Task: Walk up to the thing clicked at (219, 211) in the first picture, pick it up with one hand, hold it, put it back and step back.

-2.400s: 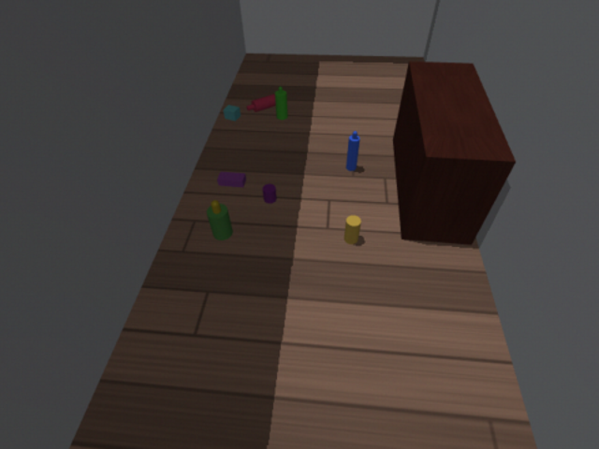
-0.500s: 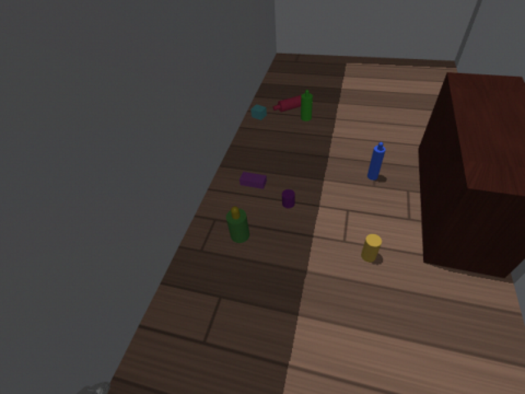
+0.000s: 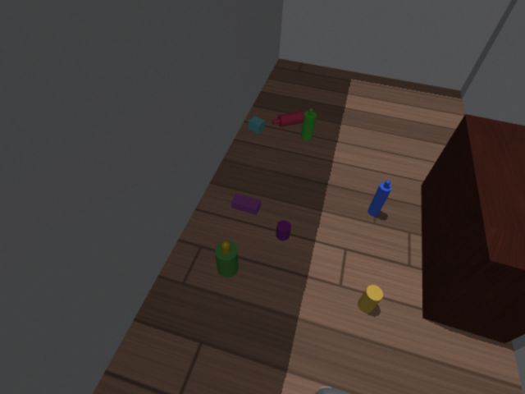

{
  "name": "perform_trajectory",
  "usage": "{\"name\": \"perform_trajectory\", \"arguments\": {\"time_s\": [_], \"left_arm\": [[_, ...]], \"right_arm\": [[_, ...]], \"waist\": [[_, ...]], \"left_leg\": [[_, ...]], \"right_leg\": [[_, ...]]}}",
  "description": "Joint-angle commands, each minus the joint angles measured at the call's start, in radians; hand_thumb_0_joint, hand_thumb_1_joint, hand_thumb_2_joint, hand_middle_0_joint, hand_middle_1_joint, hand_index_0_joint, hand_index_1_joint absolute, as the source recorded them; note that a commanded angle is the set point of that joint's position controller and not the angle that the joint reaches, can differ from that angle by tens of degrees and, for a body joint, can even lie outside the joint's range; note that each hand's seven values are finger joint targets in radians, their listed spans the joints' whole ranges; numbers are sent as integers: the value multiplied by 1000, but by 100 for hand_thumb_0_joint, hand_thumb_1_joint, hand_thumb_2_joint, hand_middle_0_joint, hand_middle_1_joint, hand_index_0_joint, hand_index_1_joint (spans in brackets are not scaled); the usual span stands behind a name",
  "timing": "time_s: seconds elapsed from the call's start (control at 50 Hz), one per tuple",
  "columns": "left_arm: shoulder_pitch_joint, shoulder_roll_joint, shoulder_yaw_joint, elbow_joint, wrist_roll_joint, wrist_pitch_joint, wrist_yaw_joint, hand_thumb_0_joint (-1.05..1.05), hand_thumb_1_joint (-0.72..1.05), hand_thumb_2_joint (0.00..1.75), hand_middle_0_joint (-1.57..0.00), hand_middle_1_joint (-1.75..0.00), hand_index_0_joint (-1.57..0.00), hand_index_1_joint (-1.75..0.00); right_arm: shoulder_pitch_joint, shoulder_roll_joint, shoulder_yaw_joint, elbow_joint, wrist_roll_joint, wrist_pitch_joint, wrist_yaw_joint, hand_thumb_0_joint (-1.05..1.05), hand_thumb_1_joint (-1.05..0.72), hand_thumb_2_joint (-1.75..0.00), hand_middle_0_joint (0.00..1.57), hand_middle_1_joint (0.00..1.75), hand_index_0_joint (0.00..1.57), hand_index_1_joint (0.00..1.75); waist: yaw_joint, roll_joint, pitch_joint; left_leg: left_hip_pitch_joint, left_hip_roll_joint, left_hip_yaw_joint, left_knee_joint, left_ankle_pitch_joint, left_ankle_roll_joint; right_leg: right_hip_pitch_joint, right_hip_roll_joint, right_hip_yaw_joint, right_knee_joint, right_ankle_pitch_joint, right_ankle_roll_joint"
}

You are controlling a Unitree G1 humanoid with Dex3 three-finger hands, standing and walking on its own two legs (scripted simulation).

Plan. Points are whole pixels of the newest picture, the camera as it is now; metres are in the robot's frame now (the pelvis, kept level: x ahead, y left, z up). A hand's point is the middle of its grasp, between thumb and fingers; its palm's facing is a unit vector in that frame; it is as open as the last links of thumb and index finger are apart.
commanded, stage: walk up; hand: left
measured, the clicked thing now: (226, 256) +0.73 +0.15 -0.67
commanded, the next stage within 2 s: stand in 2.00 s
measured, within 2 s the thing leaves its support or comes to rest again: neither
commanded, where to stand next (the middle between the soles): +0.37 -0.05 m, yaw -1 degrees
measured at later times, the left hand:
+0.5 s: hand (139, 354) +0.22 +0.23 -0.13, palm faces -0.04 -0.92 -0.39, open 7.4 cm
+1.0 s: hand (167, 295) +0.34 +0.22 -0.16, palm faces -0.06 -0.92 -0.39, open 7.4 cm
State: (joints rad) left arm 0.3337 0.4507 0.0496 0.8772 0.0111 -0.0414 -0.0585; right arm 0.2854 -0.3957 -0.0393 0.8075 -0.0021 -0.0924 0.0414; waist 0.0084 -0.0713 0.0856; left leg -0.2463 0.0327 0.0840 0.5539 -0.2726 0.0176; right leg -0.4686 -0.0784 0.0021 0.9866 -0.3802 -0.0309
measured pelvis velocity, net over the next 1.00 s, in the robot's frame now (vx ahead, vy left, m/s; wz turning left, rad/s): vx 0.26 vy -0.05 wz -0.02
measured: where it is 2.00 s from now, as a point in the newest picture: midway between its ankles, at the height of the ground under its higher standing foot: (276, 383)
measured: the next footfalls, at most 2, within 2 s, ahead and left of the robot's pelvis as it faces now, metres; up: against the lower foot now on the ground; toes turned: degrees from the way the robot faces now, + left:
right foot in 0.18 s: +0.21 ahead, -0.17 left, +0.00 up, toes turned -5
left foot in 0.56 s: +0.33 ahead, +0.08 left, +0.00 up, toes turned +2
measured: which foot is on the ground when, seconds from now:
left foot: down 0.00-0.20, up 0.22-0.54, down 0.56-1.00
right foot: up 0.00-0.16, down 0.18-0.60, up 0.62-0.86, down 0.88-1.00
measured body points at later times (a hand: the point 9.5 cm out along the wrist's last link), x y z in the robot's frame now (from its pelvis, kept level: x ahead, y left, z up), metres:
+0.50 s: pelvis +0.17 -0.05 +0.00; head +0.19 -0.05 +0.45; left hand +0.22 +0.28 -0.10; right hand +0.25 -0.36 -0.11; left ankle +0.27 +0.09 -0.71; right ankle +0.17 -0.16 -0.73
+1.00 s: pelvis +0.26 -0.05 -0.02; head +0.29 -0.06 +0.43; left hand +0.34 +0.26 -0.13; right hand +0.35 -0.36 -0.14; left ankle +0.29 +0.08 -0.73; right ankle +0.30 -0.18 -0.73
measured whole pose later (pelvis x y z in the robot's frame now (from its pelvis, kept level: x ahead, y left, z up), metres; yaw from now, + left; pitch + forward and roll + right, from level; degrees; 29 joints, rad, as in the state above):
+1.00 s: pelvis +0.26 -0.05 -0.02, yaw -1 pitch -3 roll +0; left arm 0.19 0.39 0.01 0.96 0.01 -0.03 -0.01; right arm 0.16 -0.39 -0.01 0.93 0.02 0.00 0.00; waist 0.00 0.01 0.11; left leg -0.33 0.04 0.04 0.72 -0.33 -0.01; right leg -0.36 -0.04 -0.02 0.73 -0.32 0.01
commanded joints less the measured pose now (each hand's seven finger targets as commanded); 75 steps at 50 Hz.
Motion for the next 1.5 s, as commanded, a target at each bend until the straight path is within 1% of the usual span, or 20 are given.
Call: {"name": "perform_trajectory", "arguments": {"time_s": [0.0,0.14,0.16,0.18,0.2,0.3,0.42,0.52,0.54,0.56,0.58,0.6,0.68,0.78,0.84,0.88,0.9,0.94,1.0,1.48], "left_arm": [[-21,153,54,-84,3,-19,-10,0,90,90,-20,-30,-20,-30],[61,173,86,-48,7,-37,-11,0,90,90,-20,-30,-20,-30],[130,224,108,-31,11,-46,-1,0,90,90,-20,-30,-20,-30],[166,325,130,-55,13,-57,14,0,90,90,-20,-30,-20,-30],[152,346,123,-63,3,-57,13,0,90,90,-20,-30,-20,-30],[1,226,82,-103,-12,-54,26,0,90,90,-20,-30,-20,-30],[10,240,83,-140,3,-58,19,0,90,90,-20,-30,-20,-30],[-54,215,58,-160,1,-41,13,0,90,90,-20,-30,-20,-30],[-58,148,25,-150,-3,-31,27,0,90,90,-20,-30,-20,-30],[-17,87,8,-162,-12,-30,31,0,90,90,-20,-30,-20,-30],[41,138,24,-129,-13,-15,43,0,90,90,-20,-30,-20,-30],[13,197,35,-101,-7,-6,54,0,90,90,-20,-30,-20,-30],[53,168,32,-47,-18,-1,56,0,90,90,-20,-30,-20,-30],[32,118,31,2,-17,4,63,0,90,90,-20,-30,-20,-30],[-5,163,43,25,-2,-9,72,0,90,90,-20,-30,-20,-30],[-108,258,49,3,-5,-17,71,0,90,90,-20,-30,-20,-30],[-169,255,41,-2,-5,-15,70,0,90,90,-20,-30,-20,-30],[-234,209,22,7,-6,-12,71,0,90,90,-20,-30,-20,-30],[-197,153,7,50,-13,0,65,0,90,90,-20,-30,-20,-30],[-354,115,-7,226,-11,10,53,0,90,90,-20,-30,-20,-30]], "right_arm": [[61,-305,-96,-66,-3,-29,-18,0,-90,-90,20,30,20,30],[-6,-271,-79,-96,0,-3,-18,0,-90,-90,20,30,20,30],[46,-211,-59,-95,-1,-2,-18,0,-90,-90,20,30,20,30],[71,-141,-32,-122,5,-1,-16,0,-90,-90,20,30,20,30],[13,-239,-59,-98,-5,10,-28,0,-90,-90,20,30,20,30],[100,-234,-66,0,0,17,-11,0,-90,-90,20,30,20,30],[7,-202,-69,-31,-15,14,14,0,-90,-90,20,30,20,30],[106,-219,-90,8,-18,-8,5,0,-90,-90,20,30,20,30],[121,-222,-86,27,-22,-8,-18,0,-90,-90,20,30,20,30],[155,-300,-102,11,-29,-13,-30,0,-90,-90,20,30,20,30],[143,-362,-110,-17,-14,-11,-31,0,-90,-90,20,30,20,30],[121,-342,-109,-12,-5,-5,-32,0,-90,-90,20,30,20,30],[27,-279,-78,-26,-4,0,-50,0,-90,-90,20,30,20,30],[-65,-248,-52,-31,-4,25,-52,0,-90,-90,20,30,20,30],[-106,-193,-30,-27,15,52,-48,0,-90,-90,20,30,20,30],[-83,-157,-22,2,21,70,-54,0,-90,-90,20,30,20,30],[-91,-192,-36,38,15,78,-57,0,-90,-90,20,30,20,30],[-56,-186,-28,88,22,65,-51,0,-90,-90,20,30,20,30],[-160,-235,-25,111,15,51,-44,0,-90,-90,20,30,20,30],[-264,-179,10,311,-1,56,-40,0,-90,-90,20,30,20,30]], "waist": [[-34,247,-31],[65,122,-98],[97,-65,-134],[100,-297,-150],[113,-187,-114],[6,-90,-29],[36,-79,-41],[-52,30,-67],[-67,102,-69],[-69,323,-99],[-56,315,-86],[-45,195,-41],[4,235,-81],[13,269,-139],[35,147,-150],[-7,-64,-128],[-19,-56,-79],[-53,-32,-100],[7,22,-128],[0,71,-146]], "left_leg": [[60,252,-188,-238,241,220],[-115,167,-95,35,92,131],[-216,95,-31,276,69,97],[-427,-30,26,556,-215,35],[-461,-14,-72,639,-289,25],[-298,67,-108,482,-108,12],[-220,49,-48,178,-22,-7],[128,-14,2,17,59,11],[185,16,-76,-50,37,29],[230,234,-391,-184,27,95],[192,401,-650,-272,1,220],[114,393,-621,-241,63,266],[64,260,-266,-138,423,196],[-35,224,-154,-23,504,178],[-159,155,-124,96,200,81],[-130,11,-60,239,-173,8],[-43,18,-75,271,-219,5],[1,42,-92,72,-21,15],[-34,129,-205,-28,70,63],[99,101,-142,-268,124,3]], "right_leg": [[-57,-43,-11,-152,83,20],[370,55,-86,-408,178,-13],[514,23,-3,-505,61,-36],[583,-264,482,-690,-156,-137],[504,-368,693,-736,-170,-258],[251,-182,230,-684,123,-195],[232,-183,158,-684,47,-206],[17,-125,68,-501,-68,-136],[-30,-91,24,-357,92,-92],[-103,17,-60,-88,85,-21],[-152,78,-27,11,-182,-4],[-122,45,43,92,-211,-6],[-19,2,45,-8,-90,-4],[177,38,-46,-247,59,13],[323,28,5,-449,266,-16],[152,-259,377,-579,261,-177],[41,-266,386,-574,224,-208],[88,-156,212,-499,292,-111],[176,-32,80,-451,208,-15],[346,-67,66,-699,265,14]]}}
